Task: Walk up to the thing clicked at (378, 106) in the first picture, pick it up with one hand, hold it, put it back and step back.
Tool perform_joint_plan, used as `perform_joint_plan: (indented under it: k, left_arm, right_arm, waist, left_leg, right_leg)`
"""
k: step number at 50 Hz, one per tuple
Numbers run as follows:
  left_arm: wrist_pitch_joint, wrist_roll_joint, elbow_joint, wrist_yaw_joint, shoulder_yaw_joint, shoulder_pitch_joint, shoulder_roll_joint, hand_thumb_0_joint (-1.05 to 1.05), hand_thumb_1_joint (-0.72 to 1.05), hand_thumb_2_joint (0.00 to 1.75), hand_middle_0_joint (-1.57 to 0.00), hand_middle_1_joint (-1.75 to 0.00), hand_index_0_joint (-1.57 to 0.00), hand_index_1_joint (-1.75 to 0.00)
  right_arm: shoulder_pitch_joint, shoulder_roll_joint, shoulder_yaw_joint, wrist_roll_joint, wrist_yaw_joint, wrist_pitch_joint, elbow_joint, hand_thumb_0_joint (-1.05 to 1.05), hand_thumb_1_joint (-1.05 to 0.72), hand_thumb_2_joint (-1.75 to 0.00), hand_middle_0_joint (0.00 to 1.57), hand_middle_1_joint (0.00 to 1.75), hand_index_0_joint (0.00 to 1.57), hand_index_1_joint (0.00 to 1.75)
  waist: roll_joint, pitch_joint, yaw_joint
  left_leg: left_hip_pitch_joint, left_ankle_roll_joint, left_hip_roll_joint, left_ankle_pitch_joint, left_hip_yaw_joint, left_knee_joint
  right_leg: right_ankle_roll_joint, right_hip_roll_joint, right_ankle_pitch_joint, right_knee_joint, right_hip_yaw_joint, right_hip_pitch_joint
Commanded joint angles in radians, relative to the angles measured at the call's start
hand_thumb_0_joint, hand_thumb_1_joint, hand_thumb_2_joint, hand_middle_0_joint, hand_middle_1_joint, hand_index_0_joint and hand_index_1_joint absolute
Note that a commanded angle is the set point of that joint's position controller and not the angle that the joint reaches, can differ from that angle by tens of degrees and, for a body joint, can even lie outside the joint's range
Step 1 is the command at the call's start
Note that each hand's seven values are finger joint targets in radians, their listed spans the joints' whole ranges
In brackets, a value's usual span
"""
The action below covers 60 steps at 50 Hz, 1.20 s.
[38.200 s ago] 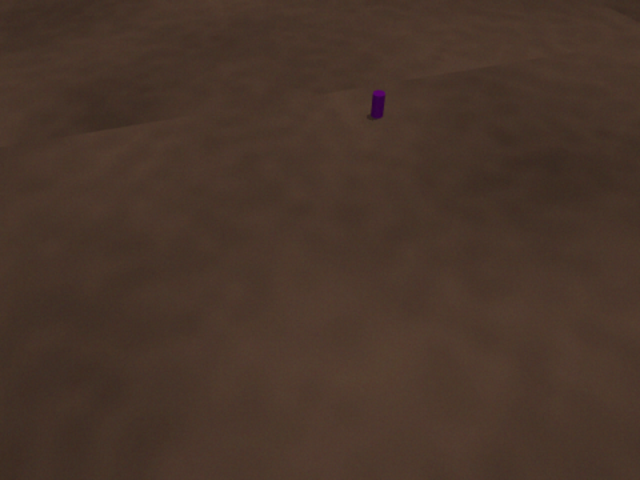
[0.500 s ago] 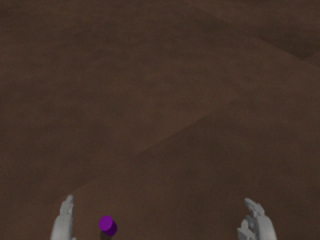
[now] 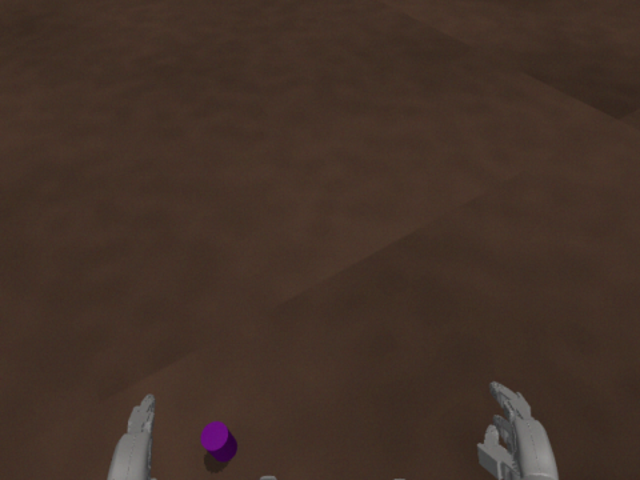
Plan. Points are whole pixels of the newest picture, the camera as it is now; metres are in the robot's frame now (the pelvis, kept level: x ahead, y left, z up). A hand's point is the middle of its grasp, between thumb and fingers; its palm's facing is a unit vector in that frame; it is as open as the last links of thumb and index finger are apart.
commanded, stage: home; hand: left
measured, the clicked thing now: (220, 442) +0.34 +0.28 -0.65
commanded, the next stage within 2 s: stand in 1.20 s
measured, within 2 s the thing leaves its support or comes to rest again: neither
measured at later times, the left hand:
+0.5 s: hand (191, 476) +0.16 +0.17 -0.06, palm faces +0.10 -0.95 -0.28, open 17.4 cm
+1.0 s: hand (185, 471) +0.16 +0.18 -0.06, palm faces +0.09 -0.95 -0.28, open 17.6 cm
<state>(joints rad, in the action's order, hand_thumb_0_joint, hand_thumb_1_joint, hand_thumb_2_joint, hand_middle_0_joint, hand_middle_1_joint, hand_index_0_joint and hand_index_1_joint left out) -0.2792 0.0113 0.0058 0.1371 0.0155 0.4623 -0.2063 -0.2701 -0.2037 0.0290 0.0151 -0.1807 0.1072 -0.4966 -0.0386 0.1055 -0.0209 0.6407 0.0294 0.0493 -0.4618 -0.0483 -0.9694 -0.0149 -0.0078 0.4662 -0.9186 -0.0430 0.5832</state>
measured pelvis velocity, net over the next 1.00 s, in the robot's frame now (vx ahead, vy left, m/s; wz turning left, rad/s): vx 0.00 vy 0.00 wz -0.01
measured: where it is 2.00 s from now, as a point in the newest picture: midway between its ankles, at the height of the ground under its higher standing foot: outside the picture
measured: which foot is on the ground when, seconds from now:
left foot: down 0.00-1.00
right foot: down 0.00-1.00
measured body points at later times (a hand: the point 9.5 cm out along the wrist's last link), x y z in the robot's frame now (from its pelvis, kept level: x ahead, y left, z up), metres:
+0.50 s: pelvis -0.01 -0.01 +0.00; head +0.01 -0.01 +0.45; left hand +0.15 +0.22 -0.03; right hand +0.15 -0.25 -0.07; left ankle +0.02 +0.13 -0.69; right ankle +0.00 -0.13 -0.69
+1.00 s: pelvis +0.00 +0.00 +0.00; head +0.02 +0.00 +0.45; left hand +0.16 +0.23 -0.04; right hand +0.16 -0.24 -0.07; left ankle +0.02 +0.13 -0.69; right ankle +0.00 -0.13 -0.69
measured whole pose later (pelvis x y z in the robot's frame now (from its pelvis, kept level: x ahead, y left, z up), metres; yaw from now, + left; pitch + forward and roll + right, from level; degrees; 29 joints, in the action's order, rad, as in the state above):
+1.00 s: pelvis +0.00 +0.00 +0.00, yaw +0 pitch +7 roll -2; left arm -0.26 0.01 -0.03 0.13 0.01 0.45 -0.20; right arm -0.27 -0.20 0.03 0.01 -0.19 0.13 -0.52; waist -0.04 0.10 -0.02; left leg 0.63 0.03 0.05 -0.45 -0.04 -0.95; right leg -0.01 -0.01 0.46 -0.91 -0.03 0.57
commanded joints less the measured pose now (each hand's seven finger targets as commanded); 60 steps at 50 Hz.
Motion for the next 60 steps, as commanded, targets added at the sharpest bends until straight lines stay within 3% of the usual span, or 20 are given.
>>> perform_joint_plan:
  k: [1, 2, 6, 9, 12, 13, 18, 19, 23, 26, 29, 31, 34, 37, 43, 44, 60]
  left_arm:
    - [0.053, -0.005, 0.212, 0.012, -0.067, -0.049, -0.112, 0.0, -0.51, 0.08, -0.06, -0.06, -0.06, -0.06]
    - [0.049, -0.007, 0.155, 0.011, -0.05, -0.013, -0.085, 0.0, -0.54, 0.06, -0.05, -0.06, -0.05, -0.06]
    - [0.057, -0.009, 0.197, 0.012, -0.073, -0.052, -0.12, 0.0, -0.52, 0.07, -0.05, -0.06, -0.05, -0.06]
    - [0.054, -0.006, 0.158, 0.008, -0.05, -0.025, -0.087, 0.0, -0.53, 0.07, -0.05, -0.06, -0.05, -0.06]
    - [0.06, -0.008, 0.187, 0.011, -0.07, -0.041, -0.114, 0.0, -0.55, 0.06, -0.05, -0.06, -0.05, -0.06]
    - [0.054, -0.008, 0.128, 0.008, -0.053, -0.003, -0.082, 0.0, -0.54, 0.06, -0.05, -0.06, -0.05, -0.06]
    - [0.065, -0.008, 0.201, 0.01, -0.083, -0.058, -0.126, 0.0, -0.56, 0.05, -0.05, -0.05, -0.05, -0.05]
    - [0.059, -0.01, 0.126, 0.006, -0.053, -0.005, -0.082, 0.0, -0.54, 0.06, -0.05, -0.06, -0.05, -0.06]
    - [0.067, -0.007, 0.198, 0.008, -0.078, -0.067, -0.118, 0.0, -0.56, 0.05, -0.05, -0.05, -0.05, -0.05]
    - [0.062, -0.006, 0.147, 0.005, -0.057, -0.025, -0.083, 0.0, -0.58, 0.04, -0.05, -0.05, -0.05, -0.05]
    - [0.069, -0.007, 0.209, 0.009, -0.078, -0.07, -0.119, 0.0, -0.56, 0.05, -0.05, -0.05, -0.05, -0.05]
    - [0.061, -0.008, 0.128, 0.003, -0.046, -0.023, -0.074, 0.0, -0.57, 0.04, -0.05, -0.05, -0.05, -0.05]
    - [0.066, -0.01, 0.164, 0.006, -0.066, -0.039, -0.098, 0.0, -0.57, 0.04, -0.05, -0.05, -0.05, -0.05]
    - [0.064, -0.009, 0.155, 0.006, -0.05, -0.035, -0.08, 0.0, -0.58, 0.04, -0.05, -0.05, -0.05, -0.05]
    - [0.069, -0.01, 0.187, 0.009, -0.074, -0.046, -0.105, 0.0, -0.58, 0.04, -0.05, -0.05, -0.05, -0.05]
    - [0.063, -0.01, 0.134, 0.007, -0.053, -0.021, -0.08, 0.0, -0.58, 0.04, -0.05, -0.05, -0.05, -0.05]
    - [0.063, -0.011, 0.177, 0.009, -0.069, -0.03, -0.095, 0.0, -0.57, 0.04, -0.05, -0.05, -0.05, -0.05]
  right_arm:
    - [0.063, -0.111, -0.047, -0.005, -0.013, 0.054, 0.157, 0.0, -0.9, -0.9, 0.2, 0.3, 0.2, 0.3]
    - [0.065, -0.109, -0.045, -0.006, -0.013, 0.055, 0.157, 0.0, -0.9, -0.9, 0.2, 0.3, 0.2, 0.3]
    - [0.068, -0.113, -0.049, -0.006, -0.017, 0.058, 0.16, 0.0, -0.9, -0.9, 0.2, 0.3, 0.2, 0.3]
    - [0.069, -0.112, -0.047, -0.007, -0.017, 0.061, 0.158, 0.0, -0.9, -0.9, 0.2, 0.3, 0.2, 0.3]
    - [0.064, -0.11, -0.047, -0.007, -0.02, 0.062, 0.15, 0.0, -0.9, -0.9, 0.2, 0.3, 0.2, 0.3]
    - [0.066, -0.11, -0.047, -0.008, -0.019, 0.063, 0.151, 0.0, -0.9, -0.9, 0.2, 0.3, 0.2, 0.3]
    - [0.073, -0.11, -0.047, -0.006, -0.019, 0.067, 0.144, 0.0, -0.9, -0.9, 0.2, 0.3, 0.2, 0.3]
    - [0.072, -0.109, -0.047, -0.008, -0.018, 0.067, 0.149, 0.0, -0.9, -0.9, 0.2, 0.3, 0.2, 0.3]
    - [0.071, -0.112, -0.049, -0.006, -0.02, 0.069, 0.145, 0.0, -0.9, -0.9, 0.2, 0.3, 0.2, 0.3]
    - [0.074, -0.111, -0.048, -0.007, -0.019, 0.073, 0.151, 0.0, -0.9, -0.9, 0.2, 0.3, 0.2, 0.3]
    - [0.07, -0.113, -0.049, -0.007, -0.019, 0.074, 0.142, 0.0, -0.9, -0.9, 0.2, 0.3, 0.2, 0.3]
    - [0.07, -0.11, -0.047, -0.009, -0.018, 0.076, 0.144, 0.0, -0.9, -0.9, 0.2, 0.3, 0.2, 0.3]
    - [0.072, -0.112, -0.048, -0.008, -0.019, 0.077, 0.144, 0.0, -0.9, -0.9, 0.2, 0.3, 0.2, 0.3]
    - [0.073, -0.111, -0.046, -0.009, -0.017, 0.078, 0.144, 0.0, -0.9, -0.9, 0.2, 0.3, 0.2, 0.3]
    - [0.066, -0.107, -0.048, -0.01, -0.019, 0.079, 0.138, 0.0, -0.9, -0.9, 0.2, 0.3, 0.2, 0.3]
    - [0.066, -0.111, -0.046, -0.01, -0.017, 0.08, 0.139, 0.0, -0.9, -0.9, 0.2, 0.3, 0.2, 0.3]
    - [0.066, -0.109, -0.049, -0.012, -0.017, 0.076, 0.139, 0.0, -0.9, -0.9, 0.2, 0.3, 0.2, 0.3]
  waist:
    - [-0.011, 0.088, -0.007]
    - [0.021, 0.074, -0.014]
    - [0.009, 0.105, -0.006]
    - [0.019, 0.086, -0.013]
    - [0.023, 0.099, -0.005]
    - [0.049, 0.078, -0.01]
    - [0.007, 0.091, 0.006]
    - [0.038, 0.08, -0.008]
    - [0.003, 0.09, -0.001]
    - [0.034, 0.07, -0.004]
    - [-0.002, 0.095, 0.001]
    - [0.037, 0.062, -0.013]
    - [-0.001, 0.087, 0.005]
    - [-0.004, 0.068, 0.0]
    - [-0.003, 0.095, 0.008]
    - [0.012, 0.078, 0.001]
    - [-0.005, 0.11, 0.007]
  left_leg:
    - [-0.093, -0.027, -0.04, 0.168, 0.048, 0.157]
    - [-0.091, -0.029, -0.037, 0.166, 0.046, 0.157]
    - [-0.099, -0.031, -0.041, 0.162, 0.05, 0.153]
    - [-0.091, -0.032, -0.04, 0.15, 0.05, 0.155]
    - [-0.097, -0.033, -0.042, 0.161, 0.055, 0.149]
    - [-0.089, -0.036, -0.042, 0.162, 0.057, 0.145]
    - [-0.092, -0.032, -0.043, 0.143, 0.056, 0.158]
    - [-0.088, -0.034, -0.042, 0.14, 0.056, 0.156]
    - [-0.098, -0.032, -0.042, 0.144, 0.058, 0.16]
    - [-0.086, -0.035, -0.042, 0.131, 0.057, 0.163]
    - [-0.108, -0.031, -0.041, 0.149, 0.055, 0.168]
    - [-0.089, -0.035, -0.04, 0.139, 0.054, 0.165]
    - [-0.106, -0.029, -0.037, 0.141, 0.051, 0.178]
    - [-0.105, -0.026, -0.033, 0.138, 0.044, 0.188]
    - [-0.11, -0.026, -0.035, 0.171, 0.047, 0.174]
    - [-0.106, -0.027, -0.034, 0.164, 0.046, 0.178]
    - [-0.12, -0.027, -0.034, 0.207, 0.047, 0.168]
  right_leg:
    - [0.014, 0.027, -0.168, 0.165, -0.017, -0.027]
    - [0.012, 0.03, -0.167, 0.163, -0.021, -0.024]
    - [0.011, 0.025, -0.166, 0.171, -0.014, -0.038]
    - [0.011, 0.025, -0.156, 0.173, -0.013, -0.029]
    - [0.009, 0.021, -0.164, 0.179, -0.008, -0.038]
    - [0.005, 0.021, -0.173, 0.183, -0.008, -0.035]
    - [0.012, 0.02, -0.142, 0.181, -0.009, -0.037]
    - [0.009, 0.023, -0.143, 0.183, -0.01, -0.035]
    - [0.011, 0.021, -0.145, 0.183, -0.008, -0.038]
    - [0.012, 0.021, -0.132, 0.186, -0.008, -0.029]
    - [0.014, 0.024, -0.147, 0.18, -0.011, -0.039]
    - [0.01, 0.025, -0.142, 0.181, -0.014, -0.028]
    - [0.017, 0.029, -0.134, 0.173, -0.017, -0.035]
    - [0.02, 0.033, -0.129, 0.165, -0.024, -0.029]
    - [0.018, 0.03, -0.16, 0.167, -0.021, -0.044]
    - [0.017, 0.033, -0.152, 0.163, -0.024, -0.039]
    - [0.018, 0.029, -0.195, 0.161, -0.02, -0.053]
